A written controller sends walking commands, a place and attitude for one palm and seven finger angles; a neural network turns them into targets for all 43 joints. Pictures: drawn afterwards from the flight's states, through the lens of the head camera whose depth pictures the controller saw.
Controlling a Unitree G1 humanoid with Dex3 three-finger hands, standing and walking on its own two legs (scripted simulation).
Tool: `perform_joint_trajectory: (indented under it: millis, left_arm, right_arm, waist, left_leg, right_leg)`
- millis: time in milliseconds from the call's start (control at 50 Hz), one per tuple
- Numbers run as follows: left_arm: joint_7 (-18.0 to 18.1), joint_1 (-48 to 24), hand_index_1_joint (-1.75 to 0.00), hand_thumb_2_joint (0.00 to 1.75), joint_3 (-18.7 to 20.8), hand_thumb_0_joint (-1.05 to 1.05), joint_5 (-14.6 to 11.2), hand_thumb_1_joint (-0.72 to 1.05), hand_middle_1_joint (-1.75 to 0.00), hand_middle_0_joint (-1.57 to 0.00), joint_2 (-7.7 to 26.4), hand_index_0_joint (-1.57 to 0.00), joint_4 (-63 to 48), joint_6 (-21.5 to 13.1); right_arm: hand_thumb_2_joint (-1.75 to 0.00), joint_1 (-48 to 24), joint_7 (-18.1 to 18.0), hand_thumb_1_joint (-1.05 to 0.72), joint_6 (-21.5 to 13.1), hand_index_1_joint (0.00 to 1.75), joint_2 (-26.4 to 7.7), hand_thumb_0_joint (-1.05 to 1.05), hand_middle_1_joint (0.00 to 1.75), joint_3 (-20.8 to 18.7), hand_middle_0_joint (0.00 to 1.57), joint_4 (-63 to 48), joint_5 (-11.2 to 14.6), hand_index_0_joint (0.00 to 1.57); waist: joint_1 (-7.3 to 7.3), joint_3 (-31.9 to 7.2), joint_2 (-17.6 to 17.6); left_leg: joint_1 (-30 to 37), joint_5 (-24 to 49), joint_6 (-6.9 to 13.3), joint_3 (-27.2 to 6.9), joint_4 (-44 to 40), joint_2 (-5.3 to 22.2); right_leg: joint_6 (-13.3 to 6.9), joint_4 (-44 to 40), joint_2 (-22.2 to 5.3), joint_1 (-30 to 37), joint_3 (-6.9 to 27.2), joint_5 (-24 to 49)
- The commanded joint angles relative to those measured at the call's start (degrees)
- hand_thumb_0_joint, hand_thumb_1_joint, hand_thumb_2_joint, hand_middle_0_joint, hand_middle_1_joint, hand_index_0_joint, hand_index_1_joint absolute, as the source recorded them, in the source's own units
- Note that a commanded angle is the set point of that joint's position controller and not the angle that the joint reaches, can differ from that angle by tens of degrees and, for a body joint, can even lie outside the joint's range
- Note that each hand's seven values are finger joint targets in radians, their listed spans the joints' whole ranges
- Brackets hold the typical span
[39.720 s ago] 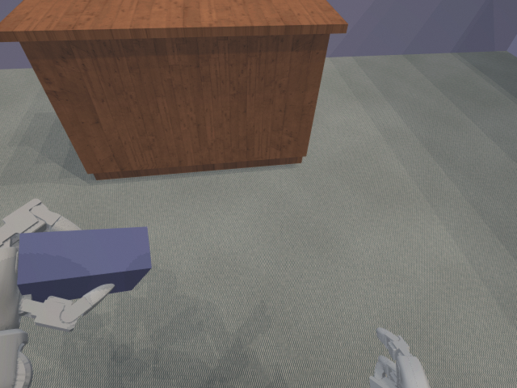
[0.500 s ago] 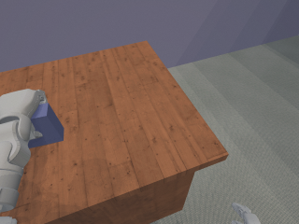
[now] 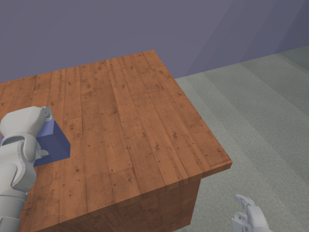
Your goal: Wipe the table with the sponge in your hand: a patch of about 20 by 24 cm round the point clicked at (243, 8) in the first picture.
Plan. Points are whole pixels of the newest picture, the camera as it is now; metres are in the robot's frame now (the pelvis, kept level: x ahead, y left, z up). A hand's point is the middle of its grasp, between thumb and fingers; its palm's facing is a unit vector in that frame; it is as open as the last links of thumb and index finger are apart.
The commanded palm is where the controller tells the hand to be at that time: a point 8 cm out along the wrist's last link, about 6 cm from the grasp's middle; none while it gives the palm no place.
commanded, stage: wipe back along the first lane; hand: left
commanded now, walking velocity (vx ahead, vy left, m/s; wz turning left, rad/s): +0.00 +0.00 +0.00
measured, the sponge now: (42, 149) +0.29 +0.35 +0.07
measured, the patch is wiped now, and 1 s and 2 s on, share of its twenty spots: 1.00 1.00 1.00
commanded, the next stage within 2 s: lift the sponge slowly off the table in 0.70 s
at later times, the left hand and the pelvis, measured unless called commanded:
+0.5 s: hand (34, 154) +0.24 +0.31 +0.12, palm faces +0.07 -0.03 -1.00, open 9.2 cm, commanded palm +0.20 +0.30 +0.16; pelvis +0.00 +0.00 +0.00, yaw -1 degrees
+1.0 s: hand (32, 167) +0.21 +0.30 +0.12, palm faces +0.08 -0.05 -0.99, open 9.2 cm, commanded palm +0.17 +0.29 +0.17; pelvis -0.01 +0.00 +0.00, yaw -1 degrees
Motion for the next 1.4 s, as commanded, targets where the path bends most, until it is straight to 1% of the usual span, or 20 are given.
perform_joint_trajectory:
  millis: [0,160,300,360,400,460,500,560,620,780,920,980,1060,1080,1140,1220,1260,1320,1360,1380]
  left_arm:
    - [-0.23,-2.10,-1.60,1.30,1.79,0.00,-0.15,0.10,-1.60,-1.20,9.65,-1.20,-9.93,-0.28]
    - [0.37,4.80,-1.60,1.30,5.62,0.00,-1.90,0.10,-1.60,-1.20,11.55,-1.20,-16.76,2.14]
    - [1.14,12.33,-1.60,1.30,4.03,0.00,-2.82,0.10,-1.60,-1.20,8.56,-1.20,-21.82,3.72]
    - [1.35,12.66,-1.60,1.30,5.04,0.00,-3.03,0.10,-1.60,-1.20,9.03,-1.20,-24.28,4.41]
    - [1.50,12.89,-1.60,1.30,2.88,0.00,-2.65,0.10,-1.60,-1.20,7.15,-1.20,-24.36,4.95]
    - [1.74,15.03,-1.60,1.30,3.14,0.00,-2.96,0.10,-1.60,-1.20,6.69,-1.20,-27.12,5.62]
    - [1.92,15.31,-1.60,1.30,1.85,0.00,-2.63,0.10,-1.60,-1.20,5.80,-1.20,-26.70,6.08]
    - [1.98,13.50,-1.60,1.30,3.19,0.00,-2.46,0.10,-1.60,-1.20,7.41,-1.20,-27.00,6.97]
    - [1.90,14.62,-1.60,1.30,0.81,0.00,-2.04,0.10,-1.60,-1.20,5.21,-1.20,-26.61,7.45]
    - [1.97,22.32,-1.60,1.30,1.47,0.00,-2.97,0.10,-1.60,-1.20,4.29,-1.20,-32.20,7.78]
    - [2.74,14.24,-1.60,1.30,2.38,0.00,-1.97,0.10,-1.60,-1.20,7.08,-1.20,-30.91,8.61]
    - [2.99,8.68,-1.60,1.30,1.33,0.00,-1.22,0.10,-1.60,-1.20,7.26,-1.20,-33.44,7.97]
    - [2.80,10.77,-1.60,1.30,2.59,0.00,-1.68,0.10,-1.60,-1.20,7.87,-1.20,-36.30,6.93]
    - [3.09,10.47,-1.60,1.30,3.43,0.00,-1.84,0.10,-1.60,-1.20,8.73,-1.20,-35.63,6.55]
    - [2.97,9.62,-1.60,1.30,5.14,0.00,-2.08,0.10,-1.60,-1.20,10.60,-1.20,-32.96,6.56]
    - [3.42,7.25,-1.60,1.30,5.05,0.00,-2.01,0.10,-1.60,-1.20,10.72,-1.20,-35.31,6.08]
    - [3.54,7.11,-1.60,1.30,7.42,0.00,-2.18,0.10,-1.60,-1.20,13.18,-1.20,-38.48,5.81]
    - [3.48,8.55,-1.60,1.30,7.06,0.00,-2.20,0.10,-1.60,-1.20,12.48,-1.20,-37.92,5.65]
    - [3.49,6.92,-1.60,1.30,9.08,0.00,-2.30,0.10,-1.60,-1.20,15.03,-1.20,-39.08,6.06]
    - [3.65,5.07,-1.60,1.30,7.76,0.00,-1.74,0.10,-1.60,-1.20,14.03,-1.20,-38.65,5.99]
  right_arm:
    - [-0.90,-9.09,0.04,-0.90,-3.13,0.30,-6.19,0.00,0.30,-2.60,0.20,-9.53,-0.10,0.20]
    - [-0.90,-11.56,0.02,-0.90,-3.82,0.30,-5.86,0.00,0.30,-2.26,0.20,-10.56,-0.17,0.20]
    - [-0.90,-10.99,0.12,-0.90,-4.23,0.30,-5.41,0.00,0.30,-2.36,0.20,-10.80,-0.28,0.20]
    - [-0.90,-13.13,0.09,-0.90,-4.54,0.30,-5.14,0.00,0.30,-2.01,0.20,-11.24,-0.16,0.20]
    - [-0.90,-11.77,-0.04,-0.90,-4.44,0.30,-5.12,0.00,0.30,-2.06,0.20,-10.88,-0.25,0.20]
    - [-0.90,-14.12,0.07,-0.90,-4.86,0.30,-4.63,0.00,0.30,-1.67,0.20,-11.67,-0.10,0.20]
    - [-0.90,-12.61,0.02,-0.90,-4.78,0.30,-4.78,0.00,0.30,-1.81,0.20,-11.01,-0.25,0.20]
    - [-0.90,-14.61,-0.36,-0.90,-4.99,0.30,-4.77,0.00,0.30,-1.47,0.20,-11.00,-0.10,0.20]
    - [-0.90,-13.50,-0.40,-0.90,-5.03,0.30,-4.74,0.00,0.30,-1.51,0.20,-10.62,-0.21,0.20]
    - [-0.90,-14.77,0.26,-0.90,-5.33,0.30,-4.16,0.00,0.30,-1.17,0.20,-11.55,-0.40,0.20]
    - [-0.90,-14.74,-0.96,-0.90,-5.95,0.30,-4.42,0.00,0.30,-1.12,0.20,-10.53,-0.44,0.20]
    - [-0.90,-15.45,-1.46,-0.90,-7.18,0.30,-3.88,0.00,0.30,-0.75,0.20,-11.07,-0.32,0.20]
    - [-0.90,-16.80,-1.40,-0.90,-8.01,0.30,-3.66,0.00,0.30,-0.80,0.20,-11.63,-0.61,0.20]
    - [-0.90,-15.54,-1.49,-0.90,-8.27,0.30,-3.62,0.00,0.30,-1.00,0.20,-10.97,-0.73,0.20]
    - [-0.90,-14.97,-1.76,-0.90,-8.04,0.30,-4.22,0.00,0.30,-1.16,0.20,-9.74,-0.93,0.20]
    - [-0.90,-15.59,-1.78,-0.90,-8.74,0.30,-3.91,0.00,0.30,-0.97,0.20,-9.83,-0.93,0.20]
    - [-0.90,-17.24,-1.74,-0.90,-9.25,0.30,-3.73,0.00,0.30,-0.73,0.20,-10.71,-0.90,0.20]
    - [-0.90,-15.64,-1.62,-0.90,-9.04,0.30,-3.80,0.00,0.30,-1.04,0.20,-9.86,-1.20,0.20]
    - [-0.90,-17.35,-1.74,-0.90,-9.13,0.30,-3.87,0.00,0.30,-0.65,0.20,-10.36,-0.98,0.20]
    - [-0.90,-16.55,-1.88,-0.90,-9.10,0.30,-3.73,0.00,0.30,-0.76,0.20,-9.73,-1.11,0.20]
  waist:
    - [0.33,-8.81,-4.68]
    - [1.77,-8.89,-5.40]
    - [1.84,-8.57,-5.46]
    - [2.24,-7.38,-5.47]
    - [1.64,-6.70,-5.87]
    - [2.57,-6.56,-4.43]
    - [1.92,-6.14,-5.47]
    - [2.18,-5.02,-4.94]
    - [1.99,-4.69,-5.18]
    - [3.08,-6.41,-5.13]
    - [2.43,-2.81,-4.58]
    - [2.54,-5.16,-1.96]
    - [3.51,-8.08,-1.62]
    - [3.24,-8.59,-3.56]
    - [2.83,-5.92,-4.74]
    - [3.16,-6.92,-1.02]
    - [4.03,-8.38,0.22]
    - [3.52,-8.53,-1.87]
    - [3.90,-7.53,-0.22]
    - [3.36,-7.55,-0.08]
  left_leg:
    - [4.99,15.89,2.00,-0.90,-1.58,-0.81]
    - [4.02,16.05,1.93,-1.05,-0.79,-1.05]
    - [4.15,15.95,1.76,-0.74,-0.25,-0.80]
    - [3.79,14.77,1.68,-1.21,-0.74,-0.68]
    - [3.52,14.12,1.58,-0.89,-0.75,-0.67]
    - [3.74,13.63,1.55,-1.48,-1.26,-0.51]
    - [3.34,12.86,1.42,-1.15,-1.21,-0.40]
    - [3.15,10.29,1.39,-1.58,-1.91,-0.34]
    - [3.07,10.08,1.30,-1.39,-2.21,-0.25]
    - [2.93,11.39,1.37,-1.29,-1.49,-0.20]
    - [2.58,6.67,1.21,-1.59,-2.79,-0.18]
    - [3.73,6.24,1.31,-1.92,-3.14,-0.48]
    - [5.43,8.54,1.42,-2.42,-2.99,-0.58]
    - [5.27,8.89,1.38,-2.05,-2.40,-0.59]
    - [5.00,8.36,1.28,-1.73,-2.23,-0.72]
    - [6.03,9.96,1.15,-1.84,-2.46,-0.93]
    - [6.64,11.38,1.23,-2.42,-2.24,-1.18]
    - [6.66,12.52,1.12,-1.89,-1.91,-1.13]
    - [6.35,11.49,1.18,-2.38,-2.16,-1.28]
    - [6.48,11.70,1.13,-1.89,-1.95,-1.26]
  right_leg:
    - [-2.71,-1.72,1.04,2.06,1.38,16.60]
    - [-2.71,-0.72,1.06,3.25,2.91,18.41]
    - [-2.09,-0.20,0.95,2.48,1.95,17.67]
    - [-2.44,-0.44,1.34,1.91,2.85,16.26]
    - [-2.05,-0.38,1.23,1.13,1.81,14.87]
    - [-2.59,-0.58,1.54,1.16,2.70,13.90]
    - [-2.10,-0.52,1.36,0.68,1.64,12.79]
    - [-2.52,-1.25,1.86,-0.15,2.97,9.57]
    - [-2.16,-1.19,1.58,-0.25,1.65,8.96]
    - [-2.21,-0.08,1.49,1.34,2.10,10.61]
    - [-2.18,-1.91,1.72,-1.32,2.43,4.13]
    - [-2.62,-1.31,1.79,-0.62,2.67,3.32]
    - [-3.15,-1.33,2.11,1.35,3.83,6.00]
    - [-2.70,-1.07,1.67,1.53,3.06,5.92]
    - [-2.44,-2.49,1.51,0.24,3.86,6.04]
    - [-2.86,-2.45,1.52,1.18,3.93,7.19]
    - [-3.61,-2.17,1.85,2.35,5.62,8.81]
    - [-2.89,-2.14,1.36,2.75,4.30,10.23]
    - [-3.55,-2.65,1.78,2.22,6.32,8.95]
    - [-3.25,-2.33,1.40,2.03,5.13,8.76]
